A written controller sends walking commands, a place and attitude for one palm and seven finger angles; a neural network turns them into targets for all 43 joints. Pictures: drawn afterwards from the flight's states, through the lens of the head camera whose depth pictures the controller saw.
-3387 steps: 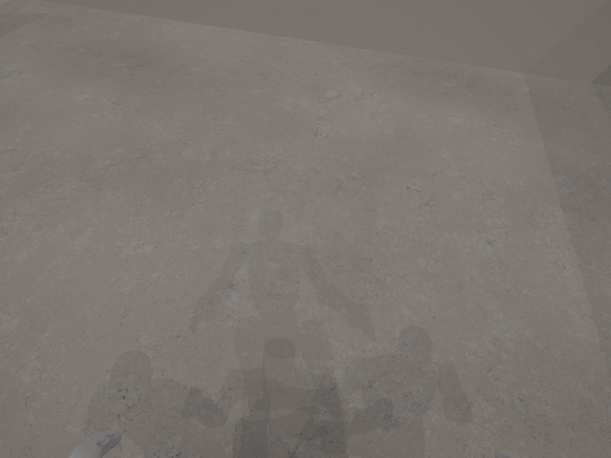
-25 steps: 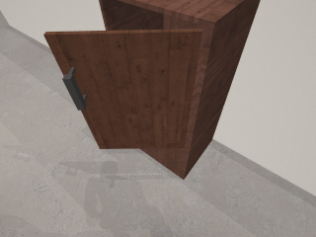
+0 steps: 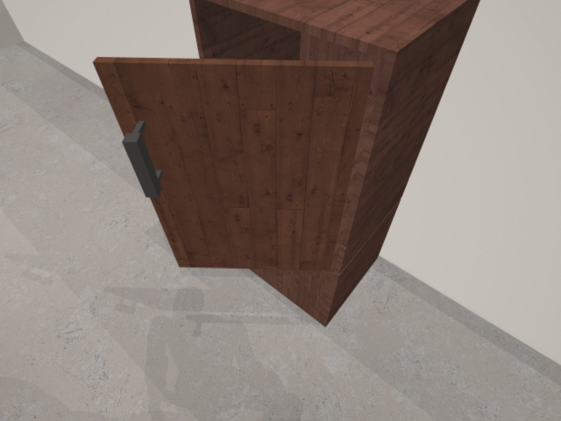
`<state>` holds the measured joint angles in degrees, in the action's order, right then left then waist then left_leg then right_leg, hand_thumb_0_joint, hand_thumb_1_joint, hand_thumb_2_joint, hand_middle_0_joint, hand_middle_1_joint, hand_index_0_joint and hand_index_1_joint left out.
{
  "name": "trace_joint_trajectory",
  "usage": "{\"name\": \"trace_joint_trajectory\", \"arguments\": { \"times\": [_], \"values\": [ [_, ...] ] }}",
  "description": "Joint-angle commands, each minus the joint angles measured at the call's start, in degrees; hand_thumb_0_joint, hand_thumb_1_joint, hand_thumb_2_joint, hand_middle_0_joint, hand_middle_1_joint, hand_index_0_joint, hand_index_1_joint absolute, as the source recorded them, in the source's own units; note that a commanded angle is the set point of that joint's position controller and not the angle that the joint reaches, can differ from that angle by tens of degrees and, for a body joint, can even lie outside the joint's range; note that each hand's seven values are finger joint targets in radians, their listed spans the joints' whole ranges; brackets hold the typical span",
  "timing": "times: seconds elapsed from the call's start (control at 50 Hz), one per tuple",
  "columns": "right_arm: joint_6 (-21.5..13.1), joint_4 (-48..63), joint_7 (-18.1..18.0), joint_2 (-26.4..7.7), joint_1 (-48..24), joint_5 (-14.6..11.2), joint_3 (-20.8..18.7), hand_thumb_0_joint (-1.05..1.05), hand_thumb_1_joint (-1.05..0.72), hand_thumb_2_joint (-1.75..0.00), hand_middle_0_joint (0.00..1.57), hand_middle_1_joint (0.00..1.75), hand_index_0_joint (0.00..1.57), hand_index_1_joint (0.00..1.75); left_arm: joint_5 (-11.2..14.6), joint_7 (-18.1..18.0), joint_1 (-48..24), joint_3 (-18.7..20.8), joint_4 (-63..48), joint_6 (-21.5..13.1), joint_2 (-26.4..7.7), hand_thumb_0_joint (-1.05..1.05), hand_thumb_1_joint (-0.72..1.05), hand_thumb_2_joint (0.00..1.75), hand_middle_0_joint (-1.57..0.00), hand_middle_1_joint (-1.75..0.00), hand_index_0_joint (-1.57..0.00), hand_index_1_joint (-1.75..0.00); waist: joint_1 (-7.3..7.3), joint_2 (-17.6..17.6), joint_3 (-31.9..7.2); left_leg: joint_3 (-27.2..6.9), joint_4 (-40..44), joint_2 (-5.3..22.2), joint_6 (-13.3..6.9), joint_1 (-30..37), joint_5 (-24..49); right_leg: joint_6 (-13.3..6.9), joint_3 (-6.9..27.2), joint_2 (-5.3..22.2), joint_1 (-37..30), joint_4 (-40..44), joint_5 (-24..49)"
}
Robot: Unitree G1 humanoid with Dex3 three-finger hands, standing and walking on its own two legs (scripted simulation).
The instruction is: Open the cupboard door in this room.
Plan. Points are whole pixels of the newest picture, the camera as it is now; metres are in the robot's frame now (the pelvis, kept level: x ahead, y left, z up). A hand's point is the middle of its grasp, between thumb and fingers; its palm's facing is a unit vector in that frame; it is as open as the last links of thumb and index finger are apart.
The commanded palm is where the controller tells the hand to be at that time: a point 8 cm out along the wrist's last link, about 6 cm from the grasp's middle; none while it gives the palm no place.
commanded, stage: look again from close up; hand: left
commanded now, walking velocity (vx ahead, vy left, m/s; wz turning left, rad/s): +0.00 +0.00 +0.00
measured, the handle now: (146, 159) +0.52 +0.29 +0.06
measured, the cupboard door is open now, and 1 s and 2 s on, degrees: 38 38 38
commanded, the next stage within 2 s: shuffle to correct the standing spot in 0.40 s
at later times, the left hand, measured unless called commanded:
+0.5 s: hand out of the picture +0.01 +0.19 -0.17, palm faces +0.03 -0.98 -0.21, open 7.4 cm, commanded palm none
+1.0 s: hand out of the picture +0.00 +0.24 -0.18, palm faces +0.08 -0.98 -0.20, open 7.4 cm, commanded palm none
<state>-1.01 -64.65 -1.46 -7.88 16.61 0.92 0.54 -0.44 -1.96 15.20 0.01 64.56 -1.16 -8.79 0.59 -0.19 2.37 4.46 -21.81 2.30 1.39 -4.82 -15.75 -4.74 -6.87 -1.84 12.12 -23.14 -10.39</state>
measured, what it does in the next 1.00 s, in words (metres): shifts its weight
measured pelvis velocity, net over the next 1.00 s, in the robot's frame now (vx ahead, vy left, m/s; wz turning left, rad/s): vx -0.02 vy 0.05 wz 0.04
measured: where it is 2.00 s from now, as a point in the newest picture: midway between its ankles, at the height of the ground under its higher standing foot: outside the picture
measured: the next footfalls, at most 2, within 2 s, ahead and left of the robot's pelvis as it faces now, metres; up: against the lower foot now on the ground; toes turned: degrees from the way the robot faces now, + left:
right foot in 1.28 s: +0.02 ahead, -0.08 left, +0.00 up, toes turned -1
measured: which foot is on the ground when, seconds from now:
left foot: down 0.00-1.00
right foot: down 0.00-0.92, up 0.94-1.00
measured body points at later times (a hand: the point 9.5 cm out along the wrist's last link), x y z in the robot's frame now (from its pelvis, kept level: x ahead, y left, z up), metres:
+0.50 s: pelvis +0.00 +0.01 +0.00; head +0.02 +0.01 +0.45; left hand +0.01 +0.24 -0.16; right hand -0.02 -0.19 -0.17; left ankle -0.04 +0.13 -0.74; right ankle +0.03 -0.06 -0.74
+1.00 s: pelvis -0.02 +0.05 +0.00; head -0.01 +0.07 +0.45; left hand -0.01 +0.29 -0.17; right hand -0.03 -0.17 -0.16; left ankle -0.04 +0.14 -0.74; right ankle +0.00 -0.06 -0.73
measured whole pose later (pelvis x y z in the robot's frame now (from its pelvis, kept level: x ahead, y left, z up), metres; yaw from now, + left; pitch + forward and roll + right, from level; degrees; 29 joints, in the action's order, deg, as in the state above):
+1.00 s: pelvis -0.02 +0.05 +0.00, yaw +2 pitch +0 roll +1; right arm -0.3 -62.3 -1.4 -7.1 18.9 1.7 -1.0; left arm -1.6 -2.0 13.1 2.6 61.0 2.3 -10.2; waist 0.4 2.6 1.9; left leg 7.0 -25.1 -1.6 -3.2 -9.8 -15.3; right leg -1.6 -3.3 3.0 19.5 -38.1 -20.7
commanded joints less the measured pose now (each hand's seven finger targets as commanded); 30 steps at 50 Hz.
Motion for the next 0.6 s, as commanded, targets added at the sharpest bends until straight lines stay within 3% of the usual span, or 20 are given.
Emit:
{"name": "trace_joint_trajectory", "arguments": {
  "times": [0.0,0.3,0.48,0.52,0.58],
  "values": [
    [-0.66,0.16,-0.47,-4.57,5.75,0.08,-0.58,0.00,-0.90,-0.90,0.20,0.30,0.20,0.30,0.04,-0.05,2.23,0.97,-1.92,-1.17,-6.43,0.00,0.90,0.90,-0.20,-0.30,-0.20,-0.30,-0.58,-0.40,1.63,-3.66,4.37,3.66,-2.40,-5.91,3.15,1.33,11.13,9.07,-3.09,6.15,0.86],
    [-1.11,-0.71,-0.84,-4.37,6.32,-0.02,-0.66,0.00,-0.90,-0.90,0.20,0.30,0.20,0.30,0.09,-0.17,2.83,0.93,-1.48,-1.18,-5.68,0.00,0.90,0.90,-0.20,-0.30,-0.20,-0.30,-0.24,-0.62,0.81,-4.30,4.68,4.38,-2.61,-5.75,6.29,1.03,9.65,9.13,-4.75,2.91,7.90],
    [-1.01,-0.79,-0.90,-4.58,6.20,-0.02,-0.73,0.00,-0.90,-0.90,0.20,0.30,0.20,0.30,0.00,-0.18,2.38,0.92,-1.55,-1.03,-5.67,0.00,0.90,0.90,-0.20,-0.30,-0.20,-0.30,-0.39,0.12,1.74,-4.49,4.92,4.36,-2.74,-5.77,5.62,1.01,9.97,9.09,-3.87,2.95,7.00],
    [-0.99,-0.22,-0.86,-5.72,5.65,-0.09,-1.18,0.00,-0.90,-0.90,0.20,0.30,0.20,0.30,-0.03,-0.29,1.69,1.43,-2.29,-1.27,-7.43,0.00,0.90,0.90,-0.20,-0.30,-0.20,-0.30,-0.13,-0.62,1.09,-4.16,4.27,4.10,-2.66,-5.91,6.75,0.51,10.82,10.28,-4.56,2.54,10.20],
    [-0.06,0.26,-0.82,-3.75,6.48,-0.10,-0.89,0.00,-0.90,-0.90,0.20,0.30,0.20,0.30,-0.07,-0.74,2.39,1.61,-2.59,-0.69,-6.62,0.00,0.90,0.90,-0.20,-0.30,-0.20,-0.30,0.07,-0.49,-0.27,-3.32,2.61,3.58,-1.83,-6.75,6.71,0.05,11.91,12.37,-4.95,0.97,12.87]
  ]
}}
